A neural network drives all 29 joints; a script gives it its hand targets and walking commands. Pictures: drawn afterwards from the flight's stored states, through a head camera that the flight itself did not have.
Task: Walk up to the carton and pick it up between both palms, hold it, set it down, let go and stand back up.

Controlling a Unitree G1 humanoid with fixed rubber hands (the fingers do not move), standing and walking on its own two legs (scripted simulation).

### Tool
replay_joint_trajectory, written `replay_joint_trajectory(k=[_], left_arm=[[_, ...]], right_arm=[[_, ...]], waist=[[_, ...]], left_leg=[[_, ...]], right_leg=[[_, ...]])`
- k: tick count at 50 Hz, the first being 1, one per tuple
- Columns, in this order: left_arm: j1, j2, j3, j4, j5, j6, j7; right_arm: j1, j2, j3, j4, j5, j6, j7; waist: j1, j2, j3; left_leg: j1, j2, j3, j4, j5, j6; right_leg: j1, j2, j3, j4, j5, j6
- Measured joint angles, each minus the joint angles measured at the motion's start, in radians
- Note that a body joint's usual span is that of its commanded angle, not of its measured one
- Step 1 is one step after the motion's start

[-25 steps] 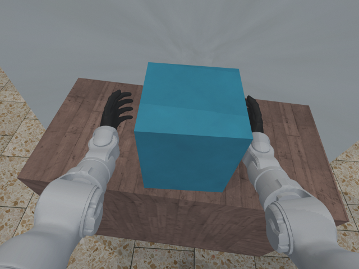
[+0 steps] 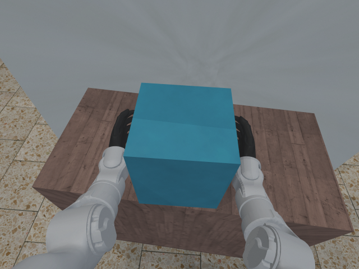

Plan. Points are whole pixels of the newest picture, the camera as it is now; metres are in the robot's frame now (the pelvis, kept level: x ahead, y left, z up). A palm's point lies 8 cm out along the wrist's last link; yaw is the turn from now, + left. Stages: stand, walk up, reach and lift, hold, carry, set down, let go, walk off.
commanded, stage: reach and lift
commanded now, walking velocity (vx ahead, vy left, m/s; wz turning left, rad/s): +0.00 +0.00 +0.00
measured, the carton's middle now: (181, 150) +0.39 +0.00 +0.00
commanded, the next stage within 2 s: none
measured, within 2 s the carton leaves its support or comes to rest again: leaves its support in 1.34 s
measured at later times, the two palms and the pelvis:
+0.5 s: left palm (119, 141) +0.40 +0.15 +0.03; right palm (245, 149) +0.38 -0.15 +0.04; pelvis +0.02 +0.00 +0.01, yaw -1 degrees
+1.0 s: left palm (119, 142) +0.40 +0.15 +0.03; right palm (245, 149) +0.38 -0.15 +0.04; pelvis +0.02 +0.00 +0.01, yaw +0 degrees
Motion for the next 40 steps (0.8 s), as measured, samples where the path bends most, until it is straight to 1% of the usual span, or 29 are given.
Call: replay_joint_trajectory(k=[6,12,19,28,40], left_arm=[[0.043,-0.035,0.015,-0.077,0.048,0.036,0.004],[0.076,-0.064,0.016,-0.159,0.090,0.084,0.005],[0.104,-0.082,0.006,-0.230,0.109,0.127,0.002],[0.124,-0.093,0.004,-0.272,0.115,0.146,-0.005],[0.135,-0.098,0.003,-0.296,0.112,0.155,-0.011]], right_arm=[[0.028,0.002,-0.024,-0.008,-0.025,-0.010,0.011],[0.051,-0.001,-0.017,-0.021,-0.016,-0.007,0.014],[0.071,-0.002,0.001,-0.039,0.004,0.001,0.019],[0.084,-0.001,0.018,-0.052,0.020,0.003,0.019],[0.091,0.000,0.031,-0.061,0.031,0.003,0.018]], waist=[[0.013,-0.011,0.009],[0.025,-0.025,0.022],[0.029,-0.033,0.032],[0.024,-0.038,0.040],[0.018,-0.040,0.045]], left_leg=[[0.049,0.005,0.011,-0.028,-0.002,0.003],[0.087,0.010,0.019,-0.045,-0.004,0.004],[0.112,0.014,0.022,-0.056,-0.006,0.003],[0.131,0.013,0.021,-0.073,-0.001,0.003],[0.139,0.012,0.021,-0.087,0.007,0.003]], right_leg=[[0.054,0.005,0.007,-0.044,0.010,0.003],[0.096,0.009,0.011,-0.074,0.016,0.004],[0.127,0.012,0.009,-0.096,0.020,0.004],[0.147,0.009,0.001,-0.111,0.022,0.003],[0.158,0.007,-0.006,-0.126,0.027,0.003]])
